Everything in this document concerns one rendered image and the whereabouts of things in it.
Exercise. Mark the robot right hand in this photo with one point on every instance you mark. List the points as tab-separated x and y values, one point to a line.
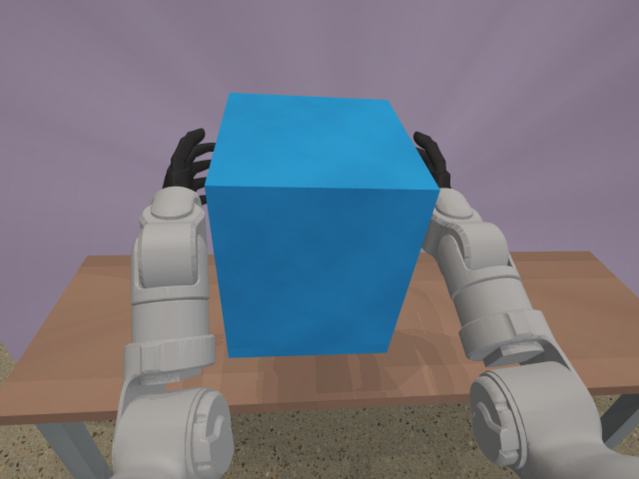
433	159

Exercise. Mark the table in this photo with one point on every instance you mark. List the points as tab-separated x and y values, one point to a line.
72	371

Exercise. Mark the robot left upper arm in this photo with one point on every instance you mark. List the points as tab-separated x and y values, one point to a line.
174	434

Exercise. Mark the robot right upper arm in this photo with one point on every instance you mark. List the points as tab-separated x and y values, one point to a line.
539	421

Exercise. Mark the carton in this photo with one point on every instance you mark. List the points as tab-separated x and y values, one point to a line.
318	209

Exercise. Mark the left robot forearm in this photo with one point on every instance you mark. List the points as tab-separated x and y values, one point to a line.
171	338

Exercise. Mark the right robot forearm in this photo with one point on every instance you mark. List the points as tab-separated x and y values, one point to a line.
499	325

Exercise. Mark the robot left hand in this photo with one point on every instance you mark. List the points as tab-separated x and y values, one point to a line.
182	169

